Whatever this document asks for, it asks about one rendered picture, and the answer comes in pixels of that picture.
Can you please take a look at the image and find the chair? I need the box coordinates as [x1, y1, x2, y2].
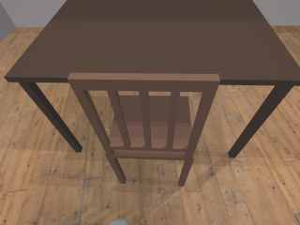
[67, 72, 220, 187]

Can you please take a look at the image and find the table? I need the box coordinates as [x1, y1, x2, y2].
[4, 0, 300, 158]

